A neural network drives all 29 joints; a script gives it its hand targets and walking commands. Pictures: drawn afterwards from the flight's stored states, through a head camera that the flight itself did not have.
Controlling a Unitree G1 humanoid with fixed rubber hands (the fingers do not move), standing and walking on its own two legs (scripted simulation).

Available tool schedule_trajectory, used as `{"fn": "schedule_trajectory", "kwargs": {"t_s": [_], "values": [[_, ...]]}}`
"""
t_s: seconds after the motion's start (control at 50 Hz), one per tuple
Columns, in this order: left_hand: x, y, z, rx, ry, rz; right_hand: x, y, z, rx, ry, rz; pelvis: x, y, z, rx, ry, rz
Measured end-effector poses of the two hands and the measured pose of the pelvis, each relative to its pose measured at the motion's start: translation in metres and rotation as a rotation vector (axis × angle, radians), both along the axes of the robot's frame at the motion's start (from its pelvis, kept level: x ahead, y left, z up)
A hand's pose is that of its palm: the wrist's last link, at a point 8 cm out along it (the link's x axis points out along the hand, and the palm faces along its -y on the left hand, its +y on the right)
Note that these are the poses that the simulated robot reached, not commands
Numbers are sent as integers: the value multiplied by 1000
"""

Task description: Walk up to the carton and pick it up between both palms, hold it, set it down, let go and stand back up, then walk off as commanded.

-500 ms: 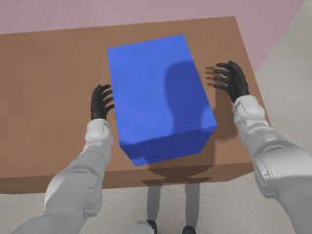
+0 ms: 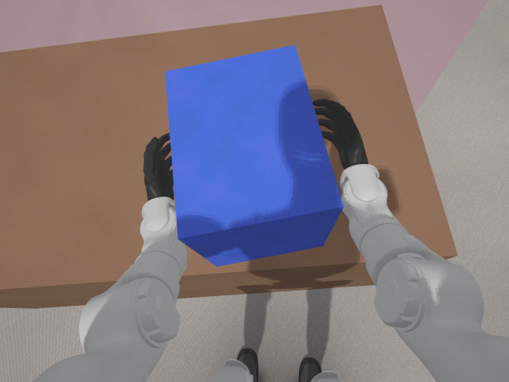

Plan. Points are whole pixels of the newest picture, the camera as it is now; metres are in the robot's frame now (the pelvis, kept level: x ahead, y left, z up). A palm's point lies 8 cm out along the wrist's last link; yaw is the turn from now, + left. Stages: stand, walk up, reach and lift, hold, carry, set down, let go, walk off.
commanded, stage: reach and lift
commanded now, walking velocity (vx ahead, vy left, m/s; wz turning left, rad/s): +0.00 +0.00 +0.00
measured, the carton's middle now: (251, 167) +0.46 +0.07 -0.06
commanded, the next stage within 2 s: none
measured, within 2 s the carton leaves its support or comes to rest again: neither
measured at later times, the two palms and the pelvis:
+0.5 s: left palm (163, 196) +0.39 +0.21 -0.03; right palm (347, 157) +0.45 -0.08 -0.01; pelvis -0.01 +0.00 +0.00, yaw +0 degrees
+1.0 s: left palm (163, 196) +0.39 +0.21 -0.03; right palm (347, 158) +0.45 -0.08 -0.01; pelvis -0.01 +0.00 +0.00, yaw +0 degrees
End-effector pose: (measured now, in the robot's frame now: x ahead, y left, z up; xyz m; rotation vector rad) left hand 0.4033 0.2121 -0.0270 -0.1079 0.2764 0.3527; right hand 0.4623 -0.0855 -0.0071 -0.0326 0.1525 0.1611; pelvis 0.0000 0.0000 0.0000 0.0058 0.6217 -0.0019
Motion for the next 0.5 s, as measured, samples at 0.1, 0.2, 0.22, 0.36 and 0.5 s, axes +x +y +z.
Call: {"fn": "schedule_trajectory", "kwargs": {"t_s": [0.1,0.2,0.22,0.36,0.5], "values": [[-5,-2,-4,0,-10,6,-1,1,-1,1,-15,-17,-4,-1,1,0,-5,1],[-7,-3,-4,6,-11,9,-4,2,-1,8,-10,-30,-7,0,0,0,-9,0],[-8,-3,-4,6,-10,9,-4,2,-1,8,-8,-31,-7,0,0,0,-10,0],[-10,-3,-5,0,-10,14,-6,3,-1,5,-3,-42,-9,2,0,-3,-13,-1],[-11,-3,-5,9,-9,12,-8,3,-1,5,-2,-46,-10,3,0,-4,-17,-1]]}}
